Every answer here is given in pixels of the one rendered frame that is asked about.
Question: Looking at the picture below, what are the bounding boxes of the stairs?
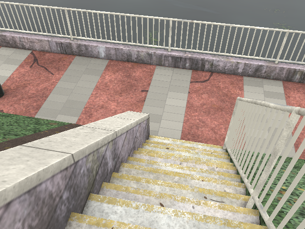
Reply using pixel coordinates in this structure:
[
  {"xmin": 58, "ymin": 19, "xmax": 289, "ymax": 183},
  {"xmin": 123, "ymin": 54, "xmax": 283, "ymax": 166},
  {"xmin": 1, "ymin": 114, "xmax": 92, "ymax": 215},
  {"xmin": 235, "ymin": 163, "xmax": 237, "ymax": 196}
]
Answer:
[{"xmin": 65, "ymin": 135, "xmax": 268, "ymax": 229}]

